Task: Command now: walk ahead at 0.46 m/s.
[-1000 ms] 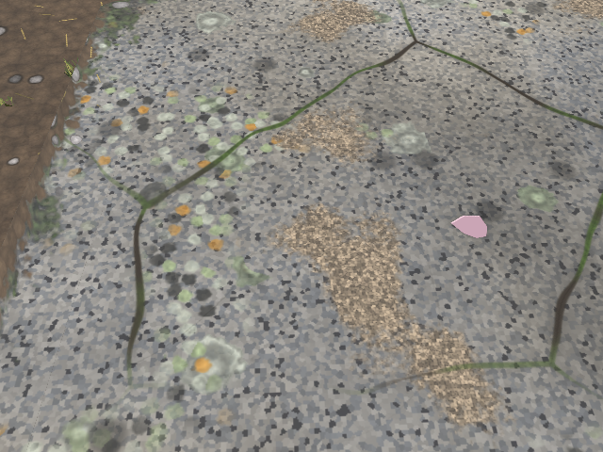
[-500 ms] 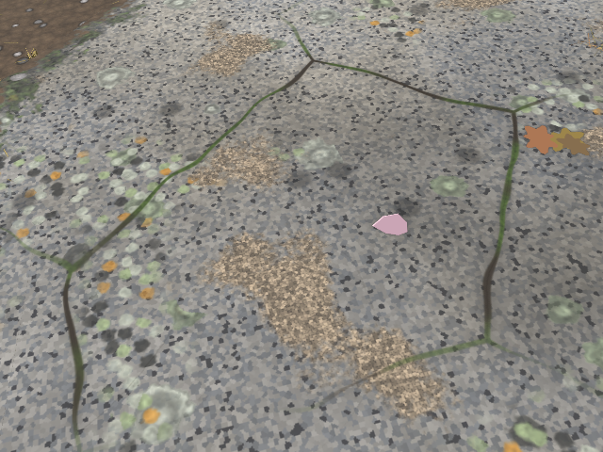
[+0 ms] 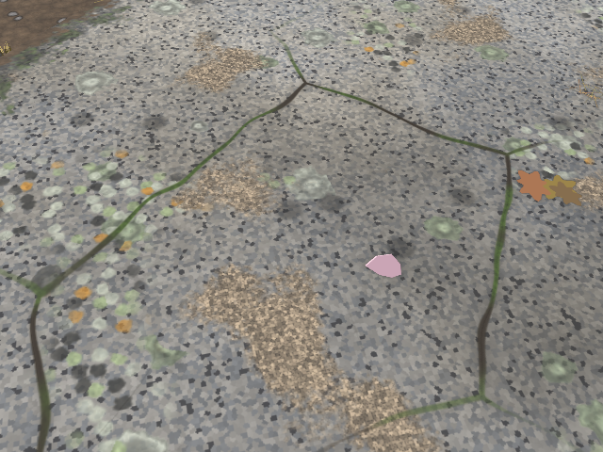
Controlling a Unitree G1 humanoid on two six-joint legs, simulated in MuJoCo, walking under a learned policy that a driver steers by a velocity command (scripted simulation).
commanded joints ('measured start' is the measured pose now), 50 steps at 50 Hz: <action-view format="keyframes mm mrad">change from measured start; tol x32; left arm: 1 -121 29 -1 -83 1 -2 -3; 9 -290 23 -18 -153 -13 -6 4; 14 261 209 48 -10 29 -35 51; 50 74 53 -7 -83 12 -12 41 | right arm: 1 60 -116 -18 -17 4 -21 -2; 35 -439 -51 10 -182 -14 39 42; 42 39 -219 -67 -71 -44 31 12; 50 -134 -176 -53 -97 15 17 -8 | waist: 1 -13 120 111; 15 120 -197 -370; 19 7 10 25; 50 46 26 15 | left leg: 1 41 243 -162 -109 289 122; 12 120 255 -46 275 953 65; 15 -505 -33 -47 1120 -289 9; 16 -592 44 -123 1163 -215 28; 32 -636 121 4 535 279 -10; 40 -370 -35 130 368 7 122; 43 337 399 -698 153 29 392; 50 -143 198 -320 7 394 247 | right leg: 1 -212 -22 -32 -29 69 34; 13 547 73 -60 -498 65 -120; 15 939 -379 737 -682 -120 -289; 21 392 -158 221 -824 108 -163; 40 733 -188 -189 -415 1085 -61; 42 433 -143 -211 102 627 -34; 43 -31 111 -153 496 -314 28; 50 3 -50 43 165 -124 70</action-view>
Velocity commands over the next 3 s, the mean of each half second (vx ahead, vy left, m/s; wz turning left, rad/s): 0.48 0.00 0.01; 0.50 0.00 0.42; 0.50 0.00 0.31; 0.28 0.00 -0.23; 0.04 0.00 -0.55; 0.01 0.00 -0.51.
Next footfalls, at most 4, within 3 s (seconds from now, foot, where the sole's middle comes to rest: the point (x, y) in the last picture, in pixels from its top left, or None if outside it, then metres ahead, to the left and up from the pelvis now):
0.26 right None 0.32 -0.11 -0.79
0.84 left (271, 415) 0.60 0.06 -0.79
1.36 right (293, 287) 0.96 0.01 -0.79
1.84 left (204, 247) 1.09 0.26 -0.79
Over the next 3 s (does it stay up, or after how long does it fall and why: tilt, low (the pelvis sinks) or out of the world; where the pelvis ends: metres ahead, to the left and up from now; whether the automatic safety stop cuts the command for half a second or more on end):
stays up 0.98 0.14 0.00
